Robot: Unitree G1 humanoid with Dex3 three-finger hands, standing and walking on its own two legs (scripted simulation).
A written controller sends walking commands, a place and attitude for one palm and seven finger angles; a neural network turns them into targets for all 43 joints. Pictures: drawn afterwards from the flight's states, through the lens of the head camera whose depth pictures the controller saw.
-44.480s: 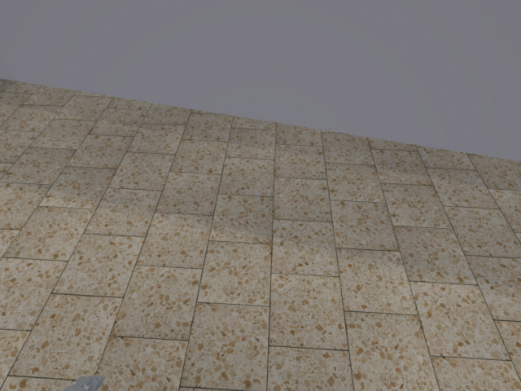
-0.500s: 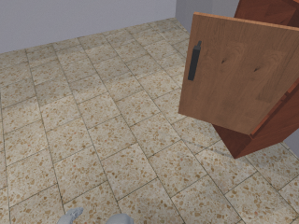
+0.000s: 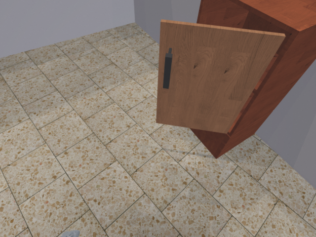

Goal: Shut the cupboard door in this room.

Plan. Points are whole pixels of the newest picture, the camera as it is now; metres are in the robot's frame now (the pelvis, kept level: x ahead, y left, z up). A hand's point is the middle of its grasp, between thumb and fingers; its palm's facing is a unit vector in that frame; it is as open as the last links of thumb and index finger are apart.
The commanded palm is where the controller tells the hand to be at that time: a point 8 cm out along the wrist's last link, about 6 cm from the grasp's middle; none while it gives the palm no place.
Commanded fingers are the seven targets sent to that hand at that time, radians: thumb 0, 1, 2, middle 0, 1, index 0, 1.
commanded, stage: turn to face it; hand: left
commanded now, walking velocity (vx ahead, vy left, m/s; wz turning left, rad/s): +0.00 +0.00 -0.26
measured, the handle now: (168, 68) +0.71 +0.00 -0.02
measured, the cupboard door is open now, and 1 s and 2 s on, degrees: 48 48 48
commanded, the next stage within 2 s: take the last steps up to it in 0.04 s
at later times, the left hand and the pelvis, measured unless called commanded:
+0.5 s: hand out of the picture +0.12 +0.17 -0.18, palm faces -0.13 -0.98 -0.15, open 7.4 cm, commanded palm none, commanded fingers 0.00 0.90 0.90 -0.20 -0.30 -0.20 -0.30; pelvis +0.06 -0.01 +0.00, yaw -8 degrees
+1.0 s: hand (147, 191) +0.27 +0.05 -0.17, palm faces -0.15 -0.97 -0.20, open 7.2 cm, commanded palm none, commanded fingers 0.00 0.90 0.90 -0.20 -0.30 -0.20 -0.30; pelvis +0.19 -0.12 +0.00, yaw -10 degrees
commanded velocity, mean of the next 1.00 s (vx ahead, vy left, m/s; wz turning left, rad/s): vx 0.17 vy -0.06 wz -0.11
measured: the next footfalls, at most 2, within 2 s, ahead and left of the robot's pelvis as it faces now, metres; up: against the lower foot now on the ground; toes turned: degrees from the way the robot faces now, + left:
right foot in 0.06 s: +0.02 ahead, -0.13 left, +0.00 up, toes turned -5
left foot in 0.38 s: +0.09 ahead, +0.10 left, +0.00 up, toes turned +0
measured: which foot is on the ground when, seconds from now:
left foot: down 0.00-0.06, up 0.08-0.36, down 0.38-0.76, up 0.78-1.00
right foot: up 0.00-0.04, down 0.06-0.38, up 0.40-0.74, down 0.76-1.00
